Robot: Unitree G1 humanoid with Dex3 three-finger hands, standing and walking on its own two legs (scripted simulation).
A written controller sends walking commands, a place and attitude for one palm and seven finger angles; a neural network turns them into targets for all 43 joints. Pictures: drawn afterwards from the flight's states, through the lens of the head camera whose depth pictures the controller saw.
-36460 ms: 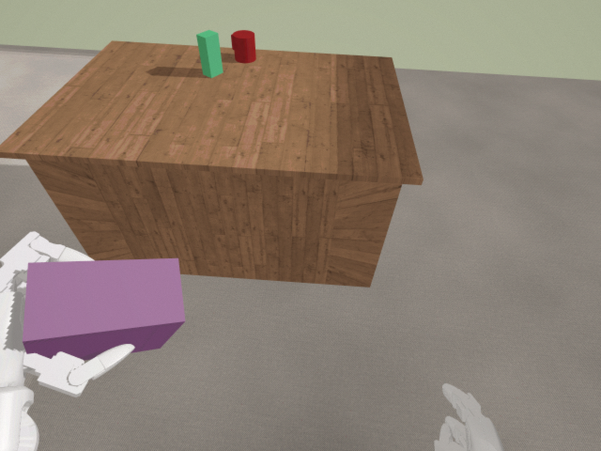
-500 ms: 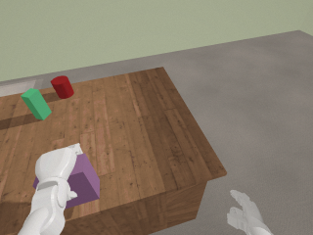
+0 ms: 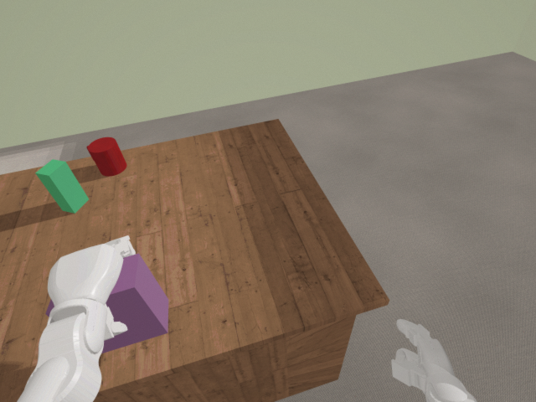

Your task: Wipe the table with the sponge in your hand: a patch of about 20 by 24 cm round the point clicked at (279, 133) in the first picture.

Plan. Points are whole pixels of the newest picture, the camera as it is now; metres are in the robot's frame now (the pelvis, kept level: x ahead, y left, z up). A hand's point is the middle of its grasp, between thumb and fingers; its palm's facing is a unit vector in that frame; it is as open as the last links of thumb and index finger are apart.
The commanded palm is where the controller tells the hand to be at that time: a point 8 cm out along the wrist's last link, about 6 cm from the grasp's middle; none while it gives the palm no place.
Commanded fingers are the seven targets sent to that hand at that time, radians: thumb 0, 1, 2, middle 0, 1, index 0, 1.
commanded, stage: lift the sponge slowly off the table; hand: left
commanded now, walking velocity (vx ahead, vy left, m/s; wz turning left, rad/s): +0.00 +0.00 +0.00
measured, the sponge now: (121, 313) +0.22 +0.28 +0.01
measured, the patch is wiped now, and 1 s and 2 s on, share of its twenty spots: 1.00 1.00 1.00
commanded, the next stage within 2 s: bring the sponge back beside the body in 0.22 s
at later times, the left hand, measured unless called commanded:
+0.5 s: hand (102, 294) +0.21 +0.28 +0.08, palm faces +0.03 -0.12 -0.99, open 10.7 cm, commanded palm +0.19 +0.28 +0.15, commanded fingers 0.00 0.10 1.30 -1.20 -1.60 -1.20 -1.60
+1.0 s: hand (91, 300) +0.20 +0.28 +0.09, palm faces +0.05 -0.12 -0.99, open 10.7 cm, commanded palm +0.17 +0.28 +0.16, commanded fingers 0.00 0.10 1.30 -1.20 -1.60 -1.20 -1.60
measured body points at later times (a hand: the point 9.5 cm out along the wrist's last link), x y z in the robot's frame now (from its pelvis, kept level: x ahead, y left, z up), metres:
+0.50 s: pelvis -0.01 +0.00 +0.00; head -0.03 -0.03 +0.45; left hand +0.21 +0.28 +0.13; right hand +0.24 -0.19 -0.08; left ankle -0.04 +0.11 -0.75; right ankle +0.00 -0.12 -0.75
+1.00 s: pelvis -0.02 -0.01 +0.00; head -0.04 -0.04 +0.45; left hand +0.19 +0.29 +0.14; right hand +0.24 -0.20 -0.08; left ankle -0.04 +0.11 -0.75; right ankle +0.00 -0.12 -0.75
